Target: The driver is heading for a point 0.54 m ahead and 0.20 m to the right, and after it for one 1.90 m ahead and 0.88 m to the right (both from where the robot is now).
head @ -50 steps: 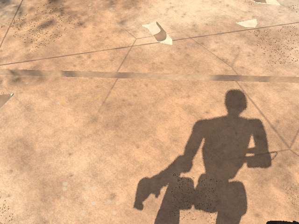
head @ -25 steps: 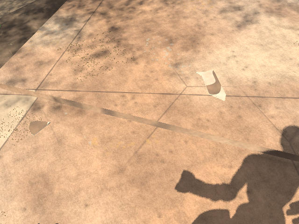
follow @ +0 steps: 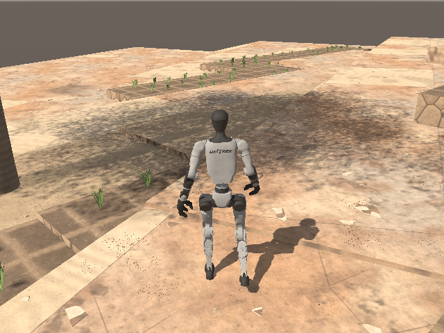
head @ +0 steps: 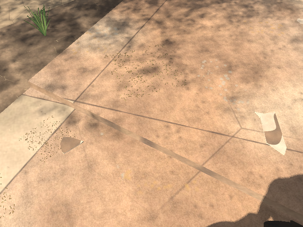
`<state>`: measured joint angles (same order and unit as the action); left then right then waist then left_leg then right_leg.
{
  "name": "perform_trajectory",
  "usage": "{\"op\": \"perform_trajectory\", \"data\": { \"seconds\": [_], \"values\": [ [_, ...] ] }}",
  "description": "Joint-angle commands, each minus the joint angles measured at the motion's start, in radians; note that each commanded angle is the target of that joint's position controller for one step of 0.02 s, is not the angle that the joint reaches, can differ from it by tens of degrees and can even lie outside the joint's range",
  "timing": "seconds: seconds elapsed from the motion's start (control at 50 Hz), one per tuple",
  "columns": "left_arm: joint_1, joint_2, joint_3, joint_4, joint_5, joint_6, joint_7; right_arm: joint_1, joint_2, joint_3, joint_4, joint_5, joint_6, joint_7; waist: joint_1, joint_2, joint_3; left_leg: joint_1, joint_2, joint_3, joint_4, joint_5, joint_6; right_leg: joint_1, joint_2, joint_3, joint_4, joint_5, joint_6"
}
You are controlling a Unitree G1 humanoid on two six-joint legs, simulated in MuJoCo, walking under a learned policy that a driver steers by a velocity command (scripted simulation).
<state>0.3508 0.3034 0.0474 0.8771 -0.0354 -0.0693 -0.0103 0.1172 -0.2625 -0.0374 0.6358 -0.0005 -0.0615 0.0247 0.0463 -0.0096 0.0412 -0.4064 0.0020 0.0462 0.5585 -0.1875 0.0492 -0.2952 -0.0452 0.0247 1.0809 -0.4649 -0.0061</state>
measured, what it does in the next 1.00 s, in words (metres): walks ahead, turning right: right foot, then left foot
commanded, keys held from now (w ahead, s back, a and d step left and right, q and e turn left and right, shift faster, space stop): w+e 1.00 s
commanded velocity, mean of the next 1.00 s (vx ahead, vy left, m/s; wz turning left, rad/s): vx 0.50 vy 0.00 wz -0.49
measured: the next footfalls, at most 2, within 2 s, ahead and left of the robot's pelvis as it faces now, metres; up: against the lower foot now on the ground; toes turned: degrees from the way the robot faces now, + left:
right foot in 0.44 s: +0.38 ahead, -0.17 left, +0.00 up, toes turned -16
left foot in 0.90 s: +0.67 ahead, -0.02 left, +0.00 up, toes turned -33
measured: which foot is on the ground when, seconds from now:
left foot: down 0.00-0.46, up 0.48-0.88, down 0.90-1.00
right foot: up 0.00-0.42, down 0.44-0.90, up 0.92-1.00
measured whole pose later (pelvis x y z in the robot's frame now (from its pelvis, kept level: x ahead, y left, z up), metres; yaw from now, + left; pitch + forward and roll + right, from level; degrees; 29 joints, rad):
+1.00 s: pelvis +0.55 -0.11 +0.00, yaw -33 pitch +3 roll +2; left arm 0.33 0.30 0.06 0.70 -0.03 -0.02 0.02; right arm 0.11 -0.26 -0.05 0.69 0.00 -0.10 0.01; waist 0.03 -0.04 -0.01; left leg -0.31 0.00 0.00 0.49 -0.24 -0.02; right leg -0.41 0.06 0.13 1.17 -0.52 0.00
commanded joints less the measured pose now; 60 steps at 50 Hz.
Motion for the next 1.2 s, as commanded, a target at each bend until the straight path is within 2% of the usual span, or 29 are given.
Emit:
{"op": "perform_trajectory", "data": {
  "seconds": [0.02, 0.08, 0.16, 0.24, 0.34, 0.38, 0.42, 0.44, 0.46, 0.48, 0.5, 0.52, 0.54, 0.56, 0.64, 0.72, 0.8, 0.84, 0.88, 0.9, 0.92, 0.94, 0.96, 0.98, 1.0, 1.02, 1.08, 1.16, 1.2],
  "values": [
    [-0.069, 0.119, 0.032, -0.098, 0.006, -0.019, 0.004, 0.143, -0.112, -0.042, 0.006, -0.002, -0.019, -0.002, -0.083, 0.113, -0.09, 0.378, 0.27, -0.314, -0.316, 0.058, 0.163, -0.4, -0.086, 0.062, 0.101, 0.137, -0.007],
    [-0.017, 0.062, 0.027, -0.077, 0.003, 0.02, 0.006, 0.097, -0.095, -0.045, 0.031, -0.013, -0.049, -0.003, -0.029, 0.109, -0.06, 0.257, 0.248, -0.174, -0.402, 0.175, 0.161, -0.317, -0.098, 0.073, 0.076, 0.237, 0.018],
    [-0.103, 0.043, 0.026, -0.11, 0.011, 0.028, 0.005, 0.117, -0.115, -0.054, 0.075, -0.022, -0.057, -0.02, -0.04, 0.072, -0.006, 0.278, 0.234, -0.035, -0.434, 0.262, 0.147, -0.401, -0.085, 0.097, -0.089, 0.41, 0.036],
    [-0.231, 0.016, 0.01, -0.153, 0.018, 0.019, -0.021, 0.143, -0.151, -0.063, 0.104, -0.012, -0.049, -0.034, -0.087, 0.049, 0.034, 0.314, 0.232, 0.068, -0.455, 0.265, 0.121, -0.372, -0.067, 0.02, -0.319, 0.557, 0.018],
    [-0.344, 0.022, 0.007, -0.231, 0.017, 0.018, -0.053, 0.204, -0.187, -0.078, 0.15, 0.012, -0.012, -0.042, -0.116, 0.042, 0.061, 0.502, 0.287, 0.119, -0.367, 0.416, 0.098, -0.423, -0.044, -0.046, -0.445, 0.44, -0.039],
    [-0.312, 0.049, 0.02, -0.246, 0.016, 0.022, -0.06, 0.185, -0.215, -0.085, 0.147, 0.016, 0.005, -0.05, -0.079, 0.076, 0.009, 0.538, 0.287, 0.147, -0.248, 0.739, 0.075, -0.327, 0.014, -0.106, -0.45, 0.339, -0.077],
    [-0.129, 0.114, 0.058, -0.214, 0.011, 0.028, -0.053, 0.161, -0.233, -0.089, 0.139, 0.019, 0.022, -0.058, 0.032, 0.093, -0.105, 0.497, 0.257, 0.176, 0.033, 0.952, 0.04, -0.071, 0.097, -0.147, -0.477, 0.291, -0.131],
    [0.035, 0.178, 0.093, -0.175, 0.011, 0.033, -0.037, 0.158, -0.219, -0.08, 0.131, 0.018, 0.019, -0.063, 0.116, 0.051, -0.189, 0.335, 0.215, 0.186, 0.285, 0.798, 0.0, 0.208, 0.101, -0.084, -0.537, 0.344, -0.173],
    [0.084, 0.294, 0.119, -0.165, 0.007, 0.038, -0.016, 0.236, -0.091, -0.041, 0.083, -0.019, 0.0, -0.053, 0.047, -0.201, -0.267, -0.099, 0.065, 0.168, 0.658, 0.018, -0.071, 0.565, -0.153, 0.384, -0.563, 0.288, -0.32],
    [0.079, 0.277, 0.104, -0.202, 0.014, 0.021, -0.022, 0.218, -0.083, -0.022, 0.066, -0.007, -0.043, -0.038, 0.045, -0.182, -0.424, -0.303, -0.07, -0.082, 0.846, -0.427, -0.078, 0.712, -0.294, 0.835, -0.737, 0.167, -0.449],
    [0.061, 0.202, 0.083, -0.198, 0.021, 0.01, -0.025, 0.095, -0.156, -0.042, 0.038, 0.035, -0.07, -0.022, 0.087, -0.092, -0.33, -0.406, -0.005, -0.16, 0.859, -0.35, -0.053, 0.665, -0.268, 0.716, -0.783, 0.171, -0.385],
    [0.011, 0.17, 0.074, -0.2, 0.017, 0.002, -0.024, 0.057, -0.153, -0.037, 0.023, 0.04, -0.085, -0.02, 0.056, -0.05, -0.212, -0.411, 0.039, -0.147, 0.78, -0.257, -0.033, 0.522, -0.228, 0.573, -0.787, 0.227, -0.345],
    [-0.061, 0.142, 0.065, -0.212, 0.014, 0.001, -0.022, 0.056, -0.149, -0.039, 0.034, 0.017, -0.088, -0.028, 0.005, 0.014, -0.139, -0.356, 0.079, -0.14, 0.684, -0.198, -0.036, 0.372, -0.185, 0.469, -0.793, 0.323, -0.31],
    [-0.111, 0.108, 0.053, -0.23, 0.021, 0.0, -0.017, 0.067, -0.162, -0.048, 0.041, -0.002, -0.08, -0.033, -0.03, 0.005, -0.104, -0.282, 0.103, -0.14, 0.618, -0.158, -0.044, 0.261, -0.152, 0.397, -0.813, 0.426, -0.293],
    [-0.122, 0.134, 0.059, -0.243, 0.026, -0.002, 0.004, 0.08, -0.119, -0.041, 0.035, -0.02, -0.038, -0.033, -0.069, -0.021, -0.078, -0.185, 0.097, -0.104, 0.461, -0.064, -0.106, 0.072, -0.095, 0.272, -0.856, 0.614, -0.294],
    [-0.075, 0.153, 0.065, -0.229, 0.014, 0.011, 0.024, -0.079, -0.074, -0.019, -0.005, -0.013, -0.038, -0.028, -0.009, -0.064, -0.052, -0.117, 0.037, -0.085, 0.133, 0.188, -0.134, 0.01, -0.022, 0.201, -0.837, 0.501, -0.228],
    [-0.018, 0.145, 0.063, -0.211, 0.007, 0.027, 0.028, -0.148, -0.106, -0.024, -0.025, 0.01, -0.045, -0.012, 0.022, -0.089, -0.052, -0.084, 0.005, -0.118, 0.001, 0.208, -0.123, 0.085, -0.07, 0.312, -0.775, 0.356, -0.205],
    [0.049, 0.106, 0.055, -0.202, 0.007, 0.039, 0.027, -0.176, -0.131, -0.037, -0.032, -0.002, -0.056, -0.005, 0.05, -0.05, -0.065, -0.027, -0.033, -0.098, -0.052, 0.118, -0.092, 0.156, -0.054, 0.384, -0.715, 0.382, -0.186],
    [0.007, 0.133, 0.054, -0.199, 0.003, 0.051, 0.029, -0.123, -0.125, -0.053, -0.028, 0.002, -0.072, -0.008, -0.033, -0.088, -0.091, 0.091, -0.066, -0.053, -0.209, 0.078, -0.062, 0.223, -0.014, 0.386, -0.581, 0.631, -0.146],
    [-0.06, 0.123, 0.051, -0.231, 0.014, 0.049, 0.03, 0.041, -0.171, -0.071, 0.003, -0.004, -0.079, -0.013, -0.114, -0.117, -0.197, 0.338, 0.025, -0.112, -0.195, 0.14, -0.016, 0.133, 0.021, 0.347, -0.407, 0.7, -0.108],
    [-0.054, 0.047, 0.027, -0.27, 0.045, 0.038, 0.031, 0.265, -0.269, -0.096, 0.032, -0.017, -0.073, -0.025, -0.171, 0.029, -0.384, 0.736, 0.277, -0.315, -0.067, 0.412, 0.084, -0.133, 0.091, 0.241, -0.068, 0.373, -0.051],
    [0.05, 0.017, 0.011, -0.296, 0.022, 0.017, 0.026, 0.329, -0.289, -0.104, 0.088, -0.002, -0.052, -0.017, -0.122, 0.343, -0.436, 0.902, 0.482, -0.685, -0.122, 0.377, 0.246, -0.475, 0.164, 0.162, 0.133, -0.202, -0.001],
    [0.02, 0.107, 0.029, -0.268, -0.001, 0.018, 0.029, 0.304, -0.198, -0.086, 0.071, 0.007, -0.04, -0.021, -0.145, 0.195, -0.298, 0.81, 0.46, -0.632, -0.143, 0.196, 0.22, -0.595, 0.058, 0.158, 0.27, -0.154, 0.018],
    [-0.076, 0.126, 0.034, -0.287, 0.001, 0.025, 0.027, 0.267, -0.134, -0.07, 0.061, 0.0, -0.028, -0.029, -0.166, 0.134, -0.188, 0.703, 0.402, -0.491, -0.166, 0.145, 0.169, -0.636, 0.029, 0.108, 0.305, -0.075, 0.026],
    [-0.122, 0.112, 0.035, -0.298, 0.007, 0.035, 0.025, 0.215, -0.102, -0.055, 0.06, -0.008, -0.018, -0.033, -0.148, 0.087, -0.109, 0.574, 0.347, -0.39, -0.206, 0.125, 0.139, -0.615, -0.002, 0.075, 0.299, -0.018, 0.032],
    [-0.153, 0.087, 0.033, -0.319, 0.014, 0.042, 0.017, 0.173, -0.09, -0.048, 0.067, -0.012, -0.013, -0.036, -0.121, 0.111, -0.033, 0.463, 0.318, -0.339, -0.255, 0.088, 0.129, -0.604, -0.026, 0.073, 0.276, 0.021, 0.036],
    [-0.134, -0.001, 0.008, -0.361, 0.007, 0.065, 0.007, 0.121, -0.113, -0.049, 0.086, -0.011, -0.015, -0.045, -0.059, 0.167, 0.03, 0.284, 0.305, -0.211, -0.358, 0.136, 0.131, -0.566, -0.046, 0.03, 0.342, 0.026, 0.054],
    [-0.173, 0.009, -0.001, -0.417, 0.021, 0.078, 0.0, 0.079, -0.154, -0.06, 0.097, -0.001, -0.013, -0.056, -0.022, 0.114, 0.029, 0.269, 0.295, -0.043, -0.379, 0.207, 0.096, -0.575, -0.083, 0.038, 0.194, 0.154, 0.053],
    [-0.263, -0.007, -0.013, -0.437, 0.023, 0.071, -0.016, 0.099, -0.184, -0.066, 0.105, 0.007, -0.003, -0.055, -0.063, 0.083, 0.037, 0.204, 0.235, 0.05, -0.41, 0.187, 0.084, -0.411, -0.057, -0.055, -0.07, 0.219, 0.031]
  ]
}}
Velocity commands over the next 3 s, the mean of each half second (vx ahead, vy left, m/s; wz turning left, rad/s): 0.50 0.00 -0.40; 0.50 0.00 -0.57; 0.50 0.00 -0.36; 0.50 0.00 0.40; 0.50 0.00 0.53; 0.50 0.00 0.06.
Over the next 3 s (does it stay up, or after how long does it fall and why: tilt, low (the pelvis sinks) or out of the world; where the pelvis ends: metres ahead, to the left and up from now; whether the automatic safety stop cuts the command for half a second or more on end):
stays up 1.50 -0.61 0.06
